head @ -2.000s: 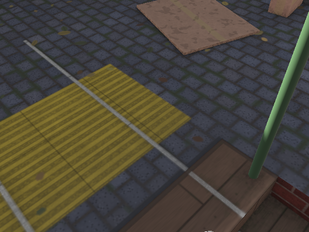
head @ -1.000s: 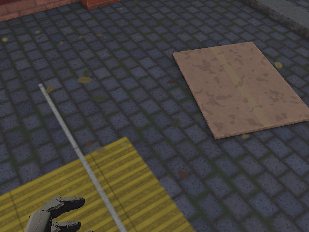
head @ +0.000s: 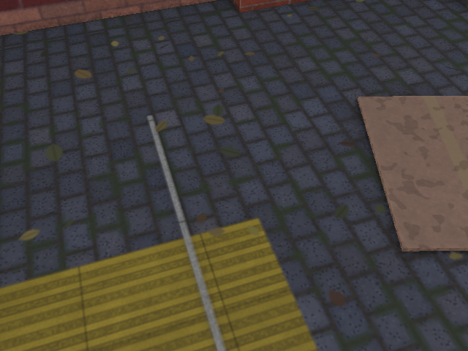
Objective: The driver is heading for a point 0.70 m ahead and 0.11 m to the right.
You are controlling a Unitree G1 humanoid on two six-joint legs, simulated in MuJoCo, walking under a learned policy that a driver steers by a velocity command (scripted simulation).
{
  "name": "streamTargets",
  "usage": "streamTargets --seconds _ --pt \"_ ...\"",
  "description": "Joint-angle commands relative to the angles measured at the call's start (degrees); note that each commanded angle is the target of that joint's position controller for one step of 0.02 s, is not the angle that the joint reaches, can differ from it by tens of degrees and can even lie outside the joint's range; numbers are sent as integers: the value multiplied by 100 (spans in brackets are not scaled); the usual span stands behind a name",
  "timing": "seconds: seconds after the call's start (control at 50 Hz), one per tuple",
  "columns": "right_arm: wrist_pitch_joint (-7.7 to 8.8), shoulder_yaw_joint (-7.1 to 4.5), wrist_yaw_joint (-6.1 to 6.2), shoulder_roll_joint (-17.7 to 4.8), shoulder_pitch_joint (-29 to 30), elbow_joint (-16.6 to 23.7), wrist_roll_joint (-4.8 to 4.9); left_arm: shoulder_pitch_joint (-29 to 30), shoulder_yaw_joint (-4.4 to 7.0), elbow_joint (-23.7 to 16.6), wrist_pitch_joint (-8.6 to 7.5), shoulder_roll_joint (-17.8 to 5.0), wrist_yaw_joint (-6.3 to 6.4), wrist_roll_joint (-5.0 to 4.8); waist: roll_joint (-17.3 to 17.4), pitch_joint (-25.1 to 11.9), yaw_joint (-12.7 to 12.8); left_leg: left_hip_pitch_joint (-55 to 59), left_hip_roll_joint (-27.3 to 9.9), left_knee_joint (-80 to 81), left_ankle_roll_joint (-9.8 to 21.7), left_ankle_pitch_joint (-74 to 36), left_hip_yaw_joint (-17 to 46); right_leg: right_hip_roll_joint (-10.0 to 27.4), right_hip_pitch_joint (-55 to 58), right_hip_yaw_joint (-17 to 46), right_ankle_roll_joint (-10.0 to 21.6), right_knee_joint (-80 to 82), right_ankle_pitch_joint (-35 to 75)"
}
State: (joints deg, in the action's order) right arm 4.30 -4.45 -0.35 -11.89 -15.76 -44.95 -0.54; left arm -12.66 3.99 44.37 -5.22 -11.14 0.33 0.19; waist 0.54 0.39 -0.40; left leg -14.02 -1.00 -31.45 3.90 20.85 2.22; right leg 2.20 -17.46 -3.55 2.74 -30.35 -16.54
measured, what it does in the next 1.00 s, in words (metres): walks ahead: left foot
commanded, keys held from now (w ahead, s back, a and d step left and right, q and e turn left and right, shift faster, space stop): w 0.80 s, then w+e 0.20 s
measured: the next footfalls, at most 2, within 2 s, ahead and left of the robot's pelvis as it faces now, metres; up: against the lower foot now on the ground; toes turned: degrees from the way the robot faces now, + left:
left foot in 0.70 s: +0.51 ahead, +0.13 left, +0.00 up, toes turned +1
right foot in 1.28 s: +0.77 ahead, -0.13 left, +0.00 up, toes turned -12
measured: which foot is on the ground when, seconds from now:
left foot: down 0.00-0.30, up 0.32-0.68, down 0.70-1.00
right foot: down 0.00-0.70, up 0.72-1.00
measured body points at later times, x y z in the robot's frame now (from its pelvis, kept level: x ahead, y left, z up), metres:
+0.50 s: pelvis +0.18 -0.01 +0.00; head +0.19 -0.01 +0.45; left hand +0.17 +0.22 -0.14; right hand +0.35 -0.25 -0.09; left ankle +0.25 +0.11 -0.65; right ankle +0.08 -0.11 -0.74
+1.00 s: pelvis +0.46 +0.05 +0.01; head +0.47 +0.06 +0.46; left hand +0.64 +0.31 -0.10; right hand +0.50 -0.22 -0.11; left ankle +0.47 +0.13 -0.74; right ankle +0.58 -0.13 -0.64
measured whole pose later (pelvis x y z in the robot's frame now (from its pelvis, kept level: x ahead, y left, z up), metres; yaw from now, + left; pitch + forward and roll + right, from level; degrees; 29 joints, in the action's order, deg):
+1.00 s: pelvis +0.46 +0.05 +0.01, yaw -4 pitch +1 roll +2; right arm 6.0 -3.0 -0.4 -13.8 -19.6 -47.8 -1.0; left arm -9.5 3.8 45.0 -2.4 -15.9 0.5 -1.0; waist -2.4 -0.3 -2.5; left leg -8.6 3.9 -15.9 4.6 8.3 -6.2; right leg 5.8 -43.9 5.9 0.5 -61.6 -3.8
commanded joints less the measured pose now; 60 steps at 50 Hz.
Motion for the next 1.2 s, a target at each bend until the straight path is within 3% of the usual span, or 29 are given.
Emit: streamTargets --seconds 0.02,0.08,0.16,0.2,0.22,0.26,0.28,0.3,0.32,0.34,0.36,0.38,0.4,0.42,0.44,0.48,0.52,0.58,0.64,0.68,0.7,0.72,0.74,0.76,0.8,0.84,0.92,1.1,1.2 --pt "188 -107 87 -321 319 482 -32 303 159 -656 -155 -624 115 -98 -143 -180 -21 -64 -167 960 408 203 60 735 688 1099 664 1595 -1442" --pt "208 -214 51 -520 -246 356 -67 310 231 -813 -45 -739 106 132 -330 183 -142 132 -239 952 566 447 35 625 589 886 723 1520 -1419" --pt "360 -279 90 -839 -747 344 -43 802 144 -1027 -44 -394 -23 325 814 528 -511 1267 -1515 2222 1474 1493 2014 -316 -926 -141 367 -228 -429" --pt "350 -139 169 -696 -730 360 -144 861 159 -1051 -135 -422 -55 341 951 570 -381 1404 -1846 2318 1352 778 2249 -209 -1157 246 517 -1043 -1106" --pt "335 -85 184 -659 -508 397 -227 635 155 -923 -188 -425 -30 320 819 579 -195 1340 -1738 2220 1142 409 1886 -122 -948 301 571 -918 -1145" --pt "138 -114 119 -915 421 574 -126 -29 142 -586 -262 -375 -84 285 302 523 399 534 -1098 1563 837 480 933 -231 643 -13 595 862 271" --pt "-15 -153 24 -1077 384 534 -221 -383 117 -398 -321 -329 -145 276 99 315 519 34 -796 929 852 219 646 -331 1670 -68 475 1133 965" --pt "-70 -64 -86 -703 -169 372 -379 -990 159 -216 -376 -435 -124 393 -381 -3 642 -592 -308 -346 668 152 306 -101 2714 275 475 991 808" --pt "59 143 -233 -7 -113 793 -477 -2279 221 -163 -381 -1007 -10 393 -1436 -1081 1059 -2481 687 -2424 64 940 -101 1534 4671 3419 1996 1205 612" --pt "226 130 -314 -103 681 769 -357 -2915 188 144 -425 -982 -23 568 -783 143 1395 -4162 639 -3757 121 1366 942 2145 4476 4421 2119 1753 373" --pt "332 156 -274 -84 969 788 -252 -2258 159 307 -422 -940 -109 555 -533 802 969 -4767 281 -4420 274 931 921 2159 3912 3506 1750 1710 238" --pt "350 55 -220 -433 840 607 -293 -1696 25 196 -339 -577 -173 522 -315 693 705 -4392 59 -4777 361 705 533 1843 3265 2783 1588 1781 344" --pt "312 27 -184 -449 660 565 -413 -1315 -132 184 -278 -326 -214 418 -316 529 379 -3934 -124 -4748 486 411 345 1691 2627 2230 1489 1918 804" --pt "278 -90 -61 -826 721 714 709 -734 108 -161 -114 -1044 -144 -227 -228 617 99 -4045 -468 -4281 155 -94 162 1525 2551 2114 1248 1990 2141" --pt "235 -15 -26 -692 759 681 693 -561 32 -83 -26 -869 -96 -231 -181 538 21 -3877 -545 -4062 -27 -163 128 1490 2295 1760 1129 2084 2503" --pt "193 137 -64 -299 926 765 372 -467 -14 -50 31 -681 -42 -128 -11 592 -3 -3448 -647 -3024 -306 -704 -117 1137 1586 1045 906 2241 2530" --pt "183 221 -200 -77 1417 1052 194 -446 48 26 1 -902 12 -203 -304 607 68 -2025 -458 -1454 -331 -2025 -317 679 505 461 727 2581 1974" --pt "71 113 -232 -450 1629 1197 235 -829 170 248 -61 -1178 25 -274 -409 606 81 -1614 -257 -487 -174 -2531 -239 986 1059 478 743 2750 1958" --pt "51 -12 -170 -750 1349 1107 206 -1088 221 355 72 -1229 6 -199 -547 197 -15 -1363 36 -126 80 -2091 -435 1148 2168 419 549 1722 3891" --pt "3 -199 -118 -1063 35 759 216 -1061 206 374 211 -1248 14 -126 -580 -571 -710 384 407 -124 324 -1754 -779 805 1855 116 287 -199 5025" --pt "-23 -295 -33 -1434 -920 584 158 -1071 107 250 235 -1002 33 -40 -32 -1219 -1036 2192 -531 -413 621 -1620 370 483 354 60 81 -2120 3406" --pt "40 -291 -72 -1872 -1095 500 48 -1891 -172 150 137 -45 -18 -75 1751 -2054 -375 3504 -1998 781 1579 75 3631 -724 -1510 497 -220 -4395 -1368" --pt "64 -186 -71 -1383 -1058 539 81 -1679 -76 278 -13 -581 -81 -220 1360 -2251 -592 3353 -2012 1687 1550 1049 4760 -588 -2028 1317 -152 -5238 -1442" --pt "81 -110 -63 -1157 -597 547 95 -1007 11 54 -75 -970 -104 -341 921 -1274 -522 2628 -1893 1688 1230 1093 3817 -248 -2539 1088 -88 -5353 -1010" --pt "111 -44 -79 -1014 174 610 19 -264 7 -165 -100 -1014 -31 -149 86 -516 -167 837 -1513 1794 910 -84 2448 374 -2143 845 -5 -4587 -37" --pt "209 18 -106 -800 374 558 -64 -632 40 -32 87 -918 -21 -164 364 -428 189 80 -1274 2096 867 -600 1714 620 -1613 936 33 -4325 259" --pt "320 -39 -40 -977 240 288 -53 -371 53 -40 299 -843 47 -115 262 -14 220 -291 -1239 2546 952 -1181 716 624 -2106 1070 -160 -3801 829" --pt "198 -63 164 -1125 -151 -69 -14 912 13 -325 176 -656 -119 -125 159 289 -287 1092 -1250 2567 558 -1821 -585 353 -2751 766 -305 -1411 2531" --pt "-73 -76 194 -1243 -302 -284 85 1294 -86 -679 63 -492 -316 -38 284 306 -367 1606 -1356 1553 522 -4270 -840 24 -2146 205 -110 -341 1669"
